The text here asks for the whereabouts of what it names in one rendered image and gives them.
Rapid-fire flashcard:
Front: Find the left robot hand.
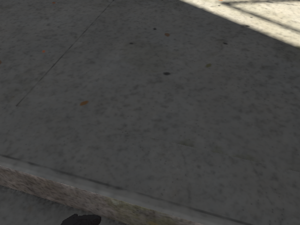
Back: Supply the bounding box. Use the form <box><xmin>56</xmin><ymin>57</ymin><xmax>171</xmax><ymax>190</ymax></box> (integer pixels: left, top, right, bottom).
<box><xmin>61</xmin><ymin>214</ymin><xmax>101</xmax><ymax>225</ymax></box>

